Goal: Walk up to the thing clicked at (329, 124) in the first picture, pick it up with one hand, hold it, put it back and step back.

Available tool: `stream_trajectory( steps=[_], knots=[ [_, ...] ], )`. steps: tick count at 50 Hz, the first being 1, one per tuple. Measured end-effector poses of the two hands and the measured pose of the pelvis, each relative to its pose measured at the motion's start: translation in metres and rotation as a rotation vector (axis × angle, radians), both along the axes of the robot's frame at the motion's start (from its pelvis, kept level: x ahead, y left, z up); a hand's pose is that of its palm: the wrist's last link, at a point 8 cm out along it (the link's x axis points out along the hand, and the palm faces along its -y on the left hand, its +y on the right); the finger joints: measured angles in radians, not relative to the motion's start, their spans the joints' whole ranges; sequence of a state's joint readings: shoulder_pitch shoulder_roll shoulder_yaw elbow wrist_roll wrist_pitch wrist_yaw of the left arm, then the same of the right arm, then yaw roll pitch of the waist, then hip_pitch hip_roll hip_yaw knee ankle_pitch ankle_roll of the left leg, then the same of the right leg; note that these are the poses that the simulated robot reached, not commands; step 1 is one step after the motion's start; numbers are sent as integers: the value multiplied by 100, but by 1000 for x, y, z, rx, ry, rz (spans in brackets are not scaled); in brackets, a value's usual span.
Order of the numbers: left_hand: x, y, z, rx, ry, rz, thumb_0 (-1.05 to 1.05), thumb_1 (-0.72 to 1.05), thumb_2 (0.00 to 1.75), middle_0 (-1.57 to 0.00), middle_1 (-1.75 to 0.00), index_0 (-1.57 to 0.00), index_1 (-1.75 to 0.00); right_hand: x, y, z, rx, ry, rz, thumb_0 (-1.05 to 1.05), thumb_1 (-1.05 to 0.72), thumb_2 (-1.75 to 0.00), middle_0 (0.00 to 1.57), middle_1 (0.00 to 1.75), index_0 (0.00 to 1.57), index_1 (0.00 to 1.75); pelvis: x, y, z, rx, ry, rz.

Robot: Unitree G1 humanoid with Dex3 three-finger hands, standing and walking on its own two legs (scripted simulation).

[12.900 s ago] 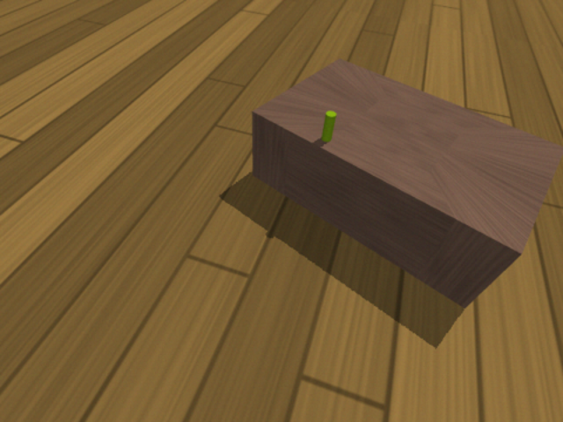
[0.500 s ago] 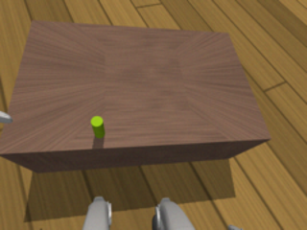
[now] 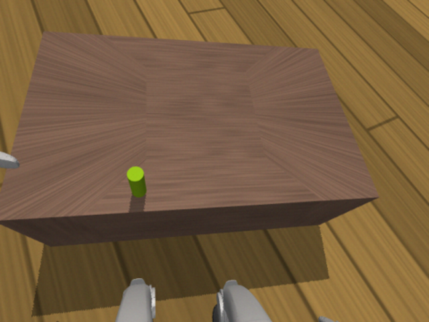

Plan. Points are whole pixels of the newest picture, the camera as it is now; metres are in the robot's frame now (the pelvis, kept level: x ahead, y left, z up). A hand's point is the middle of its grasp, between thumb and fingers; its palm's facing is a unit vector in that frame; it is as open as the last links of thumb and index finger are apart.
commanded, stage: go down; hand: left
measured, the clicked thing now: (137, 182) +0.46 +0.13 -0.24
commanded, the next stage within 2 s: approach in 0.80 s
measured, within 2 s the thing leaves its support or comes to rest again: neither
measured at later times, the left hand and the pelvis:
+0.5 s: hand out of the picture +0.43 +0.33 +0.06, palm faces +0.04 -1.00 -0.02, open 16.8 cm; pelvis -0.01 +0.00 -0.01, yaw +0 degrees
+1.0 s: hand out of the picture +0.43 +0.33 +0.05, palm faces +0.04 -1.00 +0.00, open 16.7 cm; pelvis +0.00 +0.00 -0.01, yaw +0 degrees
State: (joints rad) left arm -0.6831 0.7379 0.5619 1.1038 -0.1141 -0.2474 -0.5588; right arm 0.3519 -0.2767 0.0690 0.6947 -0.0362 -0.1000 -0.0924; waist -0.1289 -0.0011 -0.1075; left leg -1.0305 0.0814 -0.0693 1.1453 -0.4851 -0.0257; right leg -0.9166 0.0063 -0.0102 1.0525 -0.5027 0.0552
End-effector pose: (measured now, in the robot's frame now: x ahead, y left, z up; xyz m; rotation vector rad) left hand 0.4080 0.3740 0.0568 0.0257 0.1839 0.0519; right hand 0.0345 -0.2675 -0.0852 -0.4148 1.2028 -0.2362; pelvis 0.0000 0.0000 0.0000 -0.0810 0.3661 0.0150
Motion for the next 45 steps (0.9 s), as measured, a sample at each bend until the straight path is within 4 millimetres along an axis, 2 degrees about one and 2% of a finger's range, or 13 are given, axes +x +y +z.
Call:
stream_trajectory(
  steps=[7,13,20,32,45],
  knots=[
    [-4,3,-5,-1,-11,-1,-1,-36,7,-5,-3,-3,-4,4,2,-2,1,1,14,1,-90,-90,21,30,20,30,-1,1,-2,0,4,1],
    [-1,4,1,2,-49,-10,-1,-35,7,-5,-3,-3,-4,4,1,-3,-6,7,22,1,-90,-90,21,30,20,30,-3,1,-3,-2,4,5],
    [2,3,6,-2,-51,-12,-1,-35,7,-5,-4,-3,-4,0,0,-3,-5,-1,13,1,-90,-90,21,30,20,30,-5,0,-4,-3,6,2],
    [2,3,2,-7,-80,-16,-1,-34,7,-4,-4,-3,-5,-7,-2,-7,-5,29,9,1,-89,-90,21,30,20,30,-6,-2,-7,-1,17,1],
    [-1,7,7,-9,-99,-15,-1,-30,8,-4,-5,-3,-5,3,-3,-5,-8,5,11,1,-89,-90,21,30,20,30,-2,-2,-6,-2,15,2]
  ],
)
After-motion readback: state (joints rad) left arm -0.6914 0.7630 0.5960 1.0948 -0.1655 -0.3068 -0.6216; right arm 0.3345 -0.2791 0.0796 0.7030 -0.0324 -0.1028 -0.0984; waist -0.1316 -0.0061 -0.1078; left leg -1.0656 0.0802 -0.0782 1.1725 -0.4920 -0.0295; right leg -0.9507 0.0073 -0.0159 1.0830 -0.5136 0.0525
